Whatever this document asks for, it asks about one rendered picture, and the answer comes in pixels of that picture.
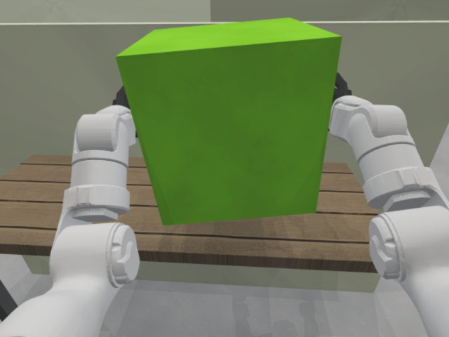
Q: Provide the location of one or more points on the table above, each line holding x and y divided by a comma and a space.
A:
335, 238

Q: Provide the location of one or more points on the robot right forearm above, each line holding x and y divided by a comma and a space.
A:
395, 177

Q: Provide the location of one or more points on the carton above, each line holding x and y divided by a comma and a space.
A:
232, 118

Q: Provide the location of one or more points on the left robot upper arm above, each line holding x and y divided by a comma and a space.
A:
89, 264

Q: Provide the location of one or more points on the robot left forearm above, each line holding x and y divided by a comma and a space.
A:
98, 191

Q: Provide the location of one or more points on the right robot upper arm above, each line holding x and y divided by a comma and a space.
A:
412, 247

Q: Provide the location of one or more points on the robot right hand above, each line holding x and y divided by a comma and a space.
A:
341, 90

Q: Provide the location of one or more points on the robot left hand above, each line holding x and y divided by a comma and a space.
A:
121, 99

